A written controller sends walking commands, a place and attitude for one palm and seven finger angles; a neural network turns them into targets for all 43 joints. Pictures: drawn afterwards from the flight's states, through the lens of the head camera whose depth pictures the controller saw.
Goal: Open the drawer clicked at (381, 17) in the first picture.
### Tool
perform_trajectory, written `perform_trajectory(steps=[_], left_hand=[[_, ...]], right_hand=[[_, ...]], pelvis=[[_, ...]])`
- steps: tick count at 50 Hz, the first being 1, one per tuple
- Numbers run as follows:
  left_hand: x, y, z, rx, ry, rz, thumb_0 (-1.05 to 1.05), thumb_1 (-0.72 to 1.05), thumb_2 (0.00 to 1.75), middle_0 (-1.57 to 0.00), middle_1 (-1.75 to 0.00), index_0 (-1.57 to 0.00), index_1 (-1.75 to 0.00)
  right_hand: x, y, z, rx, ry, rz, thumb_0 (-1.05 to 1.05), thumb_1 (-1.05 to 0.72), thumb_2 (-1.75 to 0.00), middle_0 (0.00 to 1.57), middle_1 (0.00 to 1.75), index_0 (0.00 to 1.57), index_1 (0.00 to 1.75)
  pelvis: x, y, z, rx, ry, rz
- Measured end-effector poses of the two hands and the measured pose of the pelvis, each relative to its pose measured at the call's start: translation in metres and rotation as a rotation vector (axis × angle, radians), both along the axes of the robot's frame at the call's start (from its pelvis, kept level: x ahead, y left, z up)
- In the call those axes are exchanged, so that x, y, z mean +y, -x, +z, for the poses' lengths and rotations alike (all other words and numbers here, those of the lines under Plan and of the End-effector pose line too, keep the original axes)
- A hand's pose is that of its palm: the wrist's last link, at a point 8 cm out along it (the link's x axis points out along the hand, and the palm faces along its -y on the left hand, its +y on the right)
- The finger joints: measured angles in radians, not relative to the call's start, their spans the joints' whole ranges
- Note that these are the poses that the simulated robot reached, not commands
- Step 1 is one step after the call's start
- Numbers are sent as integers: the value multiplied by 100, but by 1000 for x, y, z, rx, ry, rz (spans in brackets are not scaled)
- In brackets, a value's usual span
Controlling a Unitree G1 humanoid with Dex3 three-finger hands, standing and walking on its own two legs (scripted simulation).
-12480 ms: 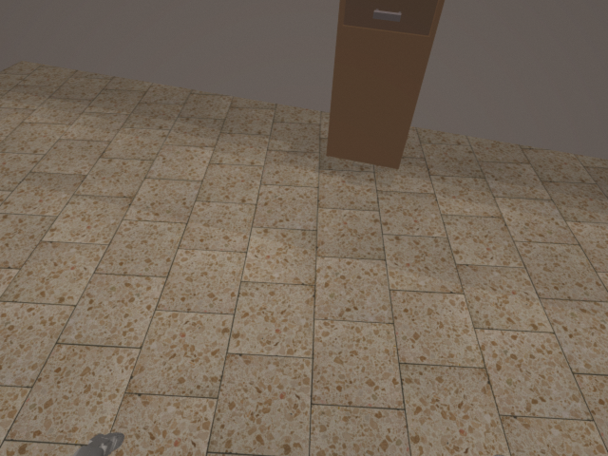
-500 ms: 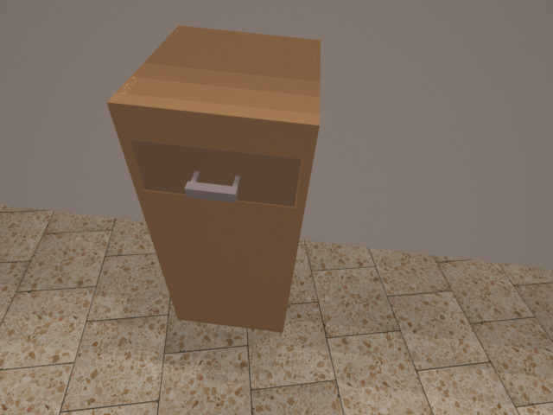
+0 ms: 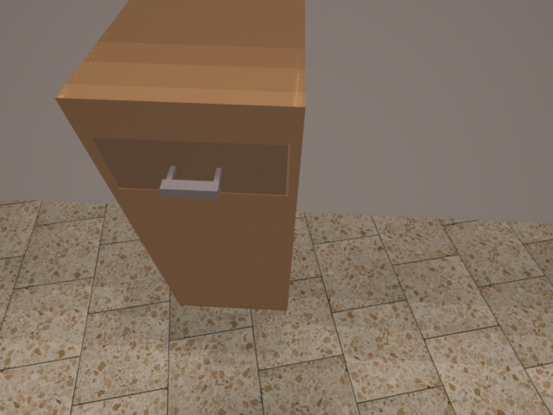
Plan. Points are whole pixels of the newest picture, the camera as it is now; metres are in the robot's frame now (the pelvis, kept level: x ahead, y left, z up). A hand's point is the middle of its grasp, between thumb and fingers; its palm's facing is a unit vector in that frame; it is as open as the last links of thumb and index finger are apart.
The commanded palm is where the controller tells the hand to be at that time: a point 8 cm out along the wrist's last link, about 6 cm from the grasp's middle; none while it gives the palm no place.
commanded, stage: come to a stop and stand still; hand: left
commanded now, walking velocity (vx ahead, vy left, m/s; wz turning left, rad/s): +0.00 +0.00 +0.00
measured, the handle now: (193, 180) +0.51 +0.19 -0.01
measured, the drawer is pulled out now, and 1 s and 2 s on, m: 0.00 0.00 0.00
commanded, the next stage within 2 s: look again from close up in 0.52 s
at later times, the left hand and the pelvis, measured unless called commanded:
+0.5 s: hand out of the picture -0.04 +0.13 -0.17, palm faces +0.08 -0.98 -0.16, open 7.3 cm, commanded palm none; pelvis -0.03 -0.04 +0.01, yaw +2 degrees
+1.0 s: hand out of the picture +0.00 +0.18 -0.17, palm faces +0.07 -0.98 -0.19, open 7.3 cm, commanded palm none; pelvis -0.02 +0.00 +0.00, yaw +2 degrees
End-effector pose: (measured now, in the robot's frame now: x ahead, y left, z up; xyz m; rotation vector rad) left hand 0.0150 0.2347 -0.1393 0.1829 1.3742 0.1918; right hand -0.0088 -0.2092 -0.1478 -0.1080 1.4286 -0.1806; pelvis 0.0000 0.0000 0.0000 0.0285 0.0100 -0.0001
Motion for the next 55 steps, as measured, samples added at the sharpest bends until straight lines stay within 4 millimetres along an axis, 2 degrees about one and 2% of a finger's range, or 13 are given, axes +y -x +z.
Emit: perform_trajectory(steps=[6, 9, 13, 20, 28, 31, 34, 39, 48, 51, 55], left_hand=[[-19, -11, 7, -81, -20, -23, 1, 92, 90, -20, -30, -19, -30], [-32, -11, 3, -113, 3, -9, 0, 92, 90, -20, -30, -20, -30], [-38, -4, -2, -132, 25, 15, 0, 96, 90, -20, -30, -20, -30], [-47, 31, 0, -75, 54, 33, 0, 96, 90, -20, -30, -20, -30], [-63, 84, -1, 56, 99, 68, 0, 92, 90, -20, -30, -20, -30], [-68, 97, -1, 90, 114, 80, 0, 92, 90, -20, -30, -20, -30], [-66, 102, -2, 102, 116, 51, 0, 91, 90, -20, -30, -20, -30], [-48, 88, -4, 59, 80, 52, 0, 91, 90, -20, -30, -20, -30], [-15, 33, -4, -109, 48, 22, 0, 91, 90, -20, -30, -20, -30], [-6, 26, -2, -130, 41, 13, 1, 92, 90, -20, -30, -20, -30], [1, 28, 0, -122, 43, 1, 0, 92, 90, -20, -30, -20, -30]], right_hand=[[-29, -9, -6, -41, -12, 10, 1, -93, -90, 20, 30, 20, 30], [-38, -14, -3, -60, 1, 30, 1, -93, -90, 20, 30, 20, 30], [-46, -16, 5, -80, 23, 57, 1, -93, -90, 20, 30, 20, 30], [-49, -4, 14, -67, 26, 94, 1, -94, -90, 20, 30, 20, 30], [-37, 24, 13, 1, -8, 93, 1, -92, -90, 20, 30, 20, 30], [-29, 34, 13, 25, -21, 87, 0, -92, -90, 20, 30, 20, 30], [-26, 37, 11, 16, -26, 82, 0, -91, -90, 20, 30, 20, 30], [-24, 32, 4, -25, -4, 65, 0, -91, -90, 20, 30, 20, 30], [-7, 11, 8, -108, 15, 71, 1, -92, -90, 20, 30, 20, 30], [-4, 9, 10, -118, 20, 72, 1, -93, -90, 20, 30, 20, 30], [0, 9, 12, -123, 22, 72, 1, -93, -90, 20, 30, 20, 30]], pelvis=[[-20, 8, -1, -9, 17, 18], [-27, 11, -2, -18, 28, 32], [-34, 15, 0, -38, 25, 36], [-38, 24, 7, -41, 29, 39], [-36, 27, 10, -35, 32, 42], [-34, 27, 10, -33, 33, 42], [-31, 29, 7, -28, 36, 51], [-20, 25, 1, -23, 46, 58], [-1, 20, 1, -47, 42, 39], [5, 22, 2, -51, 42, 33], [13, 26, 3, -51, 41, 26]])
